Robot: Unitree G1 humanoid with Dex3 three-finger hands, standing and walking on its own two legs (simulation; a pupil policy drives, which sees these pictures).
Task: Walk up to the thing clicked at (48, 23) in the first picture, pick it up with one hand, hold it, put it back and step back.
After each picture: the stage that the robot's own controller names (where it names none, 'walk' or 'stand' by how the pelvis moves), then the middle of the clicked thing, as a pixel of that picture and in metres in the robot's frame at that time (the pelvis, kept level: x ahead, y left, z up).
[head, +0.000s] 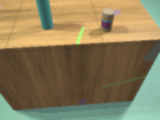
stand; (43, 7) +0.81 +0.24 +0.07
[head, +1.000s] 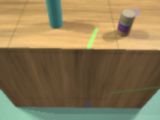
walk; (53, 3) +0.72 +0.20 +0.09
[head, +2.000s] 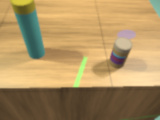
stand; (30, 30) +0.52 +0.23 +0.10
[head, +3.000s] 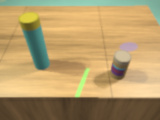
stand; (36, 44) +0.51 +0.22 +0.07
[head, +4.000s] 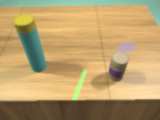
stand; (32, 46) +0.50 +0.23 +0.07
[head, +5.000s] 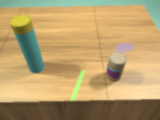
stand; (29, 47) +0.49 +0.24 +0.07
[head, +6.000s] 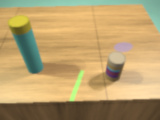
stand; (28, 48) +0.49 +0.25 +0.07
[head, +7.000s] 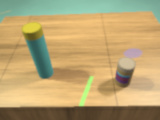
rise first; (39, 53) +0.48 +0.23 +0.07
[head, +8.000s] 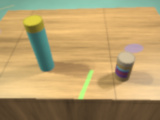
go down; (40, 46) +0.50 +0.23 +0.07
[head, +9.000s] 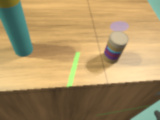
go down; (15, 25) +0.51 +0.21 +0.10
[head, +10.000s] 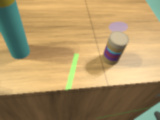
go down; (11, 26) +0.50 +0.22 +0.12
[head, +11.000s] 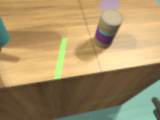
close in; out of the picture +0.51 +0.23 +0.16
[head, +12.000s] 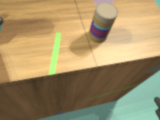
lift; out of the picture +0.54 +0.24 +0.16
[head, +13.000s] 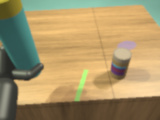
lift; (18, 41) +0.34 +0.18 +0.26
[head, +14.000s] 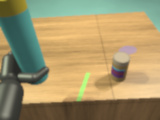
hold; (24, 44) +0.33 +0.17 +0.26
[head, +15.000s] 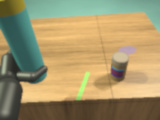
hold; (23, 43) +0.33 +0.18 +0.26
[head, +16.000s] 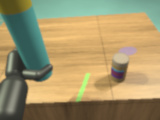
hold; (29, 41) +0.33 +0.16 +0.26
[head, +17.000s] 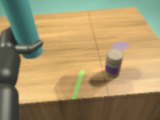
crouch; (21, 18) +0.44 +0.19 +0.27
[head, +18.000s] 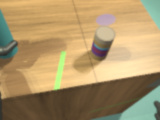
lower; out of the picture +0.50 +0.23 +0.14
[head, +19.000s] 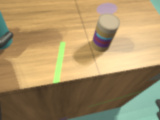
lower; out of the picture +0.51 +0.23 +0.15
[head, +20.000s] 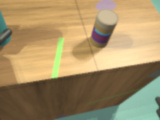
lower; out of the picture +0.52 +0.22 +0.15
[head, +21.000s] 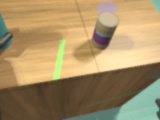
lower; out of the picture +0.51 +0.23 +0.15
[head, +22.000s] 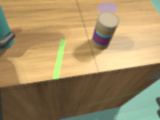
rest; out of the picture +0.51 +0.22 +0.15
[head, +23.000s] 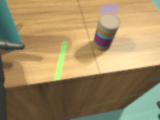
withdraw; out of the picture +0.50 +0.21 +0.15
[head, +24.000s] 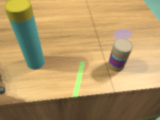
sink last; (28, 39) +0.47 +0.19 +0.12
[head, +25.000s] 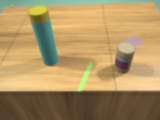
stand; (45, 39) +0.51 +0.21 +0.11
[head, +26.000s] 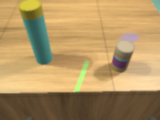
stand; (38, 36) +0.50 +0.20 +0.12
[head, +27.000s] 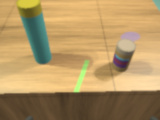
stand; (37, 35) +0.49 +0.20 +0.13
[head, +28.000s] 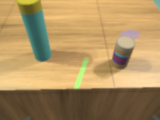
stand; (37, 32) +0.50 +0.20 +0.13
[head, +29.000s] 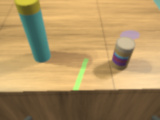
stand; (35, 33) +0.50 +0.20 +0.13
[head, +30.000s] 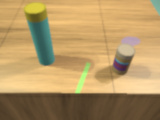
stand; (41, 38) +0.50 +0.19 +0.10
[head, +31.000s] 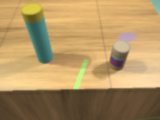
walk; (39, 37) +0.52 +0.20 +0.08
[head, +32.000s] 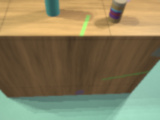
walk; out of the picture +0.76 +0.18 +0.09
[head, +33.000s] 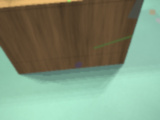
walk; out of the picture +1.09 +0.31 +0.10
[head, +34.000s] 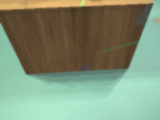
stand; out of the picture +1.14 +0.21 +0.08
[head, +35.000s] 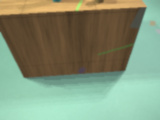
stand; out of the picture +1.15 +0.22 +0.07
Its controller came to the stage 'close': yes
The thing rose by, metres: 0.22
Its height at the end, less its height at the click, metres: +0.00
